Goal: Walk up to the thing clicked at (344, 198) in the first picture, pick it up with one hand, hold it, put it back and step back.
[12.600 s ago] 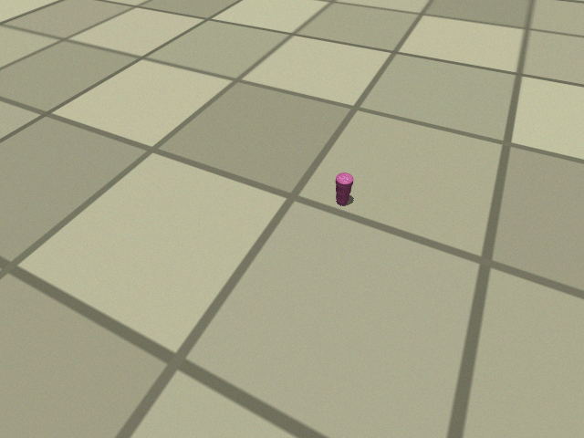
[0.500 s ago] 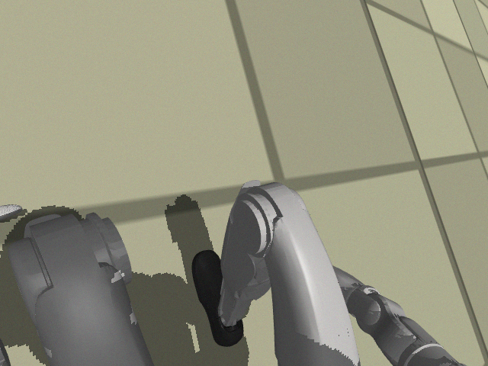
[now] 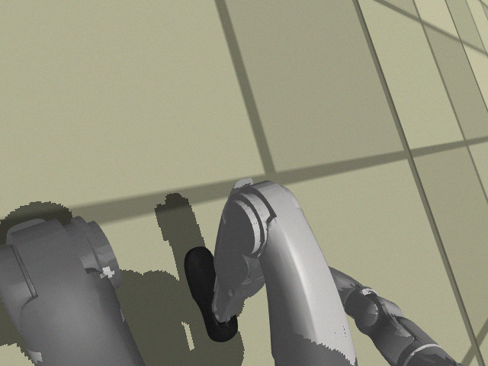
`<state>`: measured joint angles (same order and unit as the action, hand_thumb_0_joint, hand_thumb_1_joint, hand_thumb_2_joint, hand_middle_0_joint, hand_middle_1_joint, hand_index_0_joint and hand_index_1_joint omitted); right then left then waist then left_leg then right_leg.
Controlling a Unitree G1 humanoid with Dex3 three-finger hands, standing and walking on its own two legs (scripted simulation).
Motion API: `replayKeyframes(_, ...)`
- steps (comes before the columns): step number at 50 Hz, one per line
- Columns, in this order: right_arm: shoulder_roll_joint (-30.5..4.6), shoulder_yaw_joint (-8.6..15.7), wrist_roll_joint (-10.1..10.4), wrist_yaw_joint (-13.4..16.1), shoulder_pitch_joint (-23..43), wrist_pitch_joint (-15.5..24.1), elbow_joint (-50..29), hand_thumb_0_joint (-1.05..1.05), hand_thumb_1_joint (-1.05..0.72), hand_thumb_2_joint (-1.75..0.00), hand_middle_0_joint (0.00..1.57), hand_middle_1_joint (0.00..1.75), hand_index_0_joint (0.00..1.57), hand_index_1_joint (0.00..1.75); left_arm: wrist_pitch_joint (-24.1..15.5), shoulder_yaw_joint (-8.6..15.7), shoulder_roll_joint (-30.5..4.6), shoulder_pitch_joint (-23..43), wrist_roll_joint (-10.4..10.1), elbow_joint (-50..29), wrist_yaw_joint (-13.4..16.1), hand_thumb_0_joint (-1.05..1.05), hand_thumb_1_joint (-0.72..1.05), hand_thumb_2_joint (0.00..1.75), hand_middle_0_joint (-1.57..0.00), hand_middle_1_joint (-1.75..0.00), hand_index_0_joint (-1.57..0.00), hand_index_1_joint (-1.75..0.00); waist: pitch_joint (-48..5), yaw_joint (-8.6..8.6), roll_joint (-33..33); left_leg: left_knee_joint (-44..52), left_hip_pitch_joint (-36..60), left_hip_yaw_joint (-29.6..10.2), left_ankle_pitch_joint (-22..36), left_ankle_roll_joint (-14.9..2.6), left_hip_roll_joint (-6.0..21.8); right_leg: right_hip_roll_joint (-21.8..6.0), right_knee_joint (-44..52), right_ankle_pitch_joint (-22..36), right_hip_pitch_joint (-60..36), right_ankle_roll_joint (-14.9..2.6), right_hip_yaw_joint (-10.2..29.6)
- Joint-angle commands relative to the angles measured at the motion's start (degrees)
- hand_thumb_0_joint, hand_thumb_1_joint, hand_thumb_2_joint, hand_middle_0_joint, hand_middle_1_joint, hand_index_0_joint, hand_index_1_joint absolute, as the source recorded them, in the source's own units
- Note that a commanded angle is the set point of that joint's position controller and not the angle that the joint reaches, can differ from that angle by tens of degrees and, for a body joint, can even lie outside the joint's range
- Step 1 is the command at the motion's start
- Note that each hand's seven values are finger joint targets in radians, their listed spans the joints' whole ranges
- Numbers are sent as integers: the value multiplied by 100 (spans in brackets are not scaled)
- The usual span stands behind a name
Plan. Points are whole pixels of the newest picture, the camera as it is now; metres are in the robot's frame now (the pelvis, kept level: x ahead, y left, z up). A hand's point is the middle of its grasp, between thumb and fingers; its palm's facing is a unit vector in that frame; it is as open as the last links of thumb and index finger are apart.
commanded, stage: settle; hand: left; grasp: from the side
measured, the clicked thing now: out of the picture +0.42 +0.31 -0.20
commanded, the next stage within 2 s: lift in 1.98 s
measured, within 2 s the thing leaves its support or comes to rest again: leaves its support in 0.24 s
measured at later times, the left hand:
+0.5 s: hand out of the picture +0.41 +0.32 -0.14, palm faces +0.42 -0.91 +0.00, open 10.3 cm
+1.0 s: hand out of the picture +0.38 +0.34 -0.02, palm faces +0.40 -0.92 -0.04, open 10.3 cm
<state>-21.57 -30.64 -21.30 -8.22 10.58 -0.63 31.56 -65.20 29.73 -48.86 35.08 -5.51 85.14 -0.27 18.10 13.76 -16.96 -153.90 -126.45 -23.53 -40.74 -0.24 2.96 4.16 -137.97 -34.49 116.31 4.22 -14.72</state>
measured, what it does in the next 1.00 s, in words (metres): stands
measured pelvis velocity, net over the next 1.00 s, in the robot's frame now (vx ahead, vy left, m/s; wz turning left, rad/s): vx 0.01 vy -0.01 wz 0.11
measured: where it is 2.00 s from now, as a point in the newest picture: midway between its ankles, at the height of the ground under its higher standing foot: (158, 343)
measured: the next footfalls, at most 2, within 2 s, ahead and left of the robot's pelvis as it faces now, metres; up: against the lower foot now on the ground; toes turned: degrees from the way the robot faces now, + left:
none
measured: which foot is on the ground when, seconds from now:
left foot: down 0.00-1.00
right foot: down 0.00-1.00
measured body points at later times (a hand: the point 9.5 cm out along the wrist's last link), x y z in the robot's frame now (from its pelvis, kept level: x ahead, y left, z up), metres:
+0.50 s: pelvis +0.00 +0.00 +0.01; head +0.21 +0.20 +0.35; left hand +0.38 +0.37 -0.14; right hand +0.19 -0.24 -0.03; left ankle +0.08 +0.12 -0.25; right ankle +0.15 -0.13 -0.24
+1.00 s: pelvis +0.01 -0.01 +0.04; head +0.19 +0.13 +0.43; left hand +0.36 +0.38 -0.01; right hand +0.22 -0.24 -0.05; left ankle +0.08 +0.12 -0.25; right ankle +0.15 -0.13 -0.25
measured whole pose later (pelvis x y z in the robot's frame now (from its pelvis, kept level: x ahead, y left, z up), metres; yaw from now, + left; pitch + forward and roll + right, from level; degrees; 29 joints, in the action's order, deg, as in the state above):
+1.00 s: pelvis +0.01 -0.01 +0.04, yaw +7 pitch +24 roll -12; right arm -17.6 -10.3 -8.0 -6.8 -0.4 -3.4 35.3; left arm -40.4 24.7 -31.6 29.2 -8.5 50.3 -8.5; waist 0.1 7.1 -4.6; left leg -142.9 -129.7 -12.6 -38.9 -0.3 2.8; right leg -0.2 -135.0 -37.6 122.2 2.2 -7.6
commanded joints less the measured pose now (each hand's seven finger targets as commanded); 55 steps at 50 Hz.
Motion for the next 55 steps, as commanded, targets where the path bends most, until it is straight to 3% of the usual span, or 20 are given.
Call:
replayKeyframes(1, -2092, 721, -32, 142, -41, -98, -91, 0, -87, -90, 20, 30, 20, 30, -417, -25, -902, 1229, 11, -802, 23, 0, 46, 115, -108, -115, -107, -116, -2836, 686, 3276, 2139, 2107, 512, 352, 211, 300, 208, 873, 687, -1146, -417, -689)
replayKeyframes(11, -2054, 773, -17, 145, -209, -164, -28, 0, -90, -90, 20, 30, 20, 30, -308, 143, -1019, 1101, 33, -1257, -3, 0, 38, 126, -117, -130, -116, -132, -3236, 584, 3536, 2133, 2381, 569, 925, 241, 306, 203, 839, 1095, -1429, -425, -642)
replayKeyframes(14, -2057, 872, 34, 140, -234, -193, -58, 0, -90, -90, 20, 30, 20, 30, -191, 212, -988, 1052, -1, -1499, -26, 0, 33, 127, -120, -132, -119, -135, -3277, 506, 3640, 2243, 2420, 577, 782, 259, 311, 178, 849, 964, -1296, -440, -629)
replayKeyframes(17, -2011, 995, 91, 125, -306, -203, -38, 0, -90, -90, 20, 30, 20, 30, -39, 93, -793, 1109, -21, -1873, -62, 0, 34, 129, -122, -134, -121, -137, -3432, 496, 3696, 2252, 2383, 646, 765, 246, 288, 171, 870, 982, -1285, -452, -567)
replayKeyframes(19, -1954, 1092, 145, 129, -362, -203, -22, 0, -90, -90, 20, 30, 20, 30, 90, 54, -717, 973, -45, -2118, -127, 0, 35, 129, -124, -135, -122, -138, -3572, 398, 3668, 2228, 2357, 767, 783, 222, 266, 166, 935, 1001, -1322, -465, -482)
replayKeyframes(30, -1771, 1725, 581, 114, -799, -198, -1, 0, -89, -90, 20, 30, 20, 30, 877, -193, -142, 923, -190, -3295, -396, 0, 32, 128, -127, -137, -126, -139, -4052, 77, 3687, 2589, 2241, 952, 460, 154, 163, 62, 1014, 728, -897, -541, -242)
replayKeyframes(35, -1624, 2056, 820, 132, -1058, -210, 13, 0, -89, -90, 20, 30, 20, 30, 1325, -419, 306, 953, -235, -3873, -560, 0, 34, 128, -126, -136, -126, -138, -4322, -112, 3724, 2776, 2253, 1089, 382, 130, 98, -10, 1062, 618, -636, -586, -87)
replayKeyframes(36, -1556, 2113, 888, 148, -1030, -196, 2, 0, -89, -90, 20, 30, 20, 30, 1410, -377, 332, 916, -273, -4050, -590, 0, 32, 127, -126, -136, -125, -138, -4389, -239, 3679, 2829, 2275, 1116, 307, 118, 90, -17, 1092, 539, -565, -602, -48)
replayKeyframes(37, -1524, 2155, 938, 160, -1173, -211, 6, 0, -89, -90, 20, 30, 20, 30, 1497, -337, 266, 1022, -279, -4113, -591, 0, 33, 127, -126, -135, -126, -137, -4496, -194, 3647, 2825, 2221, 1168, 260, 95, 63, -27, 1159, 502, -659, -593, -20)
replayKeyframes(43, -1320, 2464, 1209, 226, -1276, -229, 18, 0, -89, -90, 20, 30, 20, 30, 1900, -409, 606, 895, -344, -4485, -700, 0, 30, 122, -123, -132, -123, -134, -4649, -468, 3397, 3063, 2060, 1343, 39, 34, -11, -96, 1315, 235, -479, -629, 161)
replayKeyframes(44, -1281, 2520, 1235, 240, -1362, -232, 40, 0, -88, -90, 20, 30, 20, 30, 1947, -381, 530, 938, -319, -4608, -716, 0, 28, 123, -122, -132, -122, -134, -4824, -465, 3348, 3028, 2106, 1405, 99, 13, -24, -85, 1373, 247, -536, -631, 207)
replayKeyframes(46, -1207, 2598, 1304, 264, -1451, -243, 57, 0, -88, -90, 20, 30, 20, 30, 2054, -445, 720, 875, -379, -4671, -786, 0, 27, 122, -121, -131, -120, -133, -5008, -502, 3262, 3034, 2066, 1505, 269, 1, -60, -106, 1407, 326, -686, -636, 273)
replayKeyframes(48, -1136, 2657, 1375, 299, -1502, -244, 118, 0, -89, -90, 20, 30, 20, 30, 2131, -325, 582, 871, -377, -4640, -852, 0, 24, 121, -121, -131, -121, -133, -5024, -573, 3198, 3074, 2103, 1552, 217, -22, -69, -113, 1469, 222, -556, -651, 332)
replayKeyframes(52, -1043, 2806, 1468, 343, -1609, -215, 154, 0, -89, -90, 20, 30, 20, 30, 2262, -347, 798, 1020, -488, -4757, -987, 0, 18, 120, -121, -131, -121, -133, -5227, -598, 2952, 3104, 2008, 1699, 206, -68, -109, -139, 1635, 134, -763, -635, 443)
replayKeyframes(53, -1036, 2844, 1500, 360, -1710, -210, 156, 0, -89, -90, 20, 30, 20, 30, 2296, -245, 846, 920, -546, -4794, -1037, 0, 17, 121, -121, -132, -121, -134, -5374, -629, 2893, 3101, 2112, 1729, 437, -56, -116, -156, 1646, 333, -902, -626, 456)
replayKeyframes(55, -1007, 2887, 1542, 392, -1672, -200, 182, 0, -89, -90, 20, 30, 20, 30, 2365, -322, 870, 966, -538, -4815, -1155, 0, 18, 120, -121, -131, -121, -133, -5360, -664, 2914, 3168, 2113, 1759, 413, -63, -121, -181, 1656, 254, -764, -642, 496)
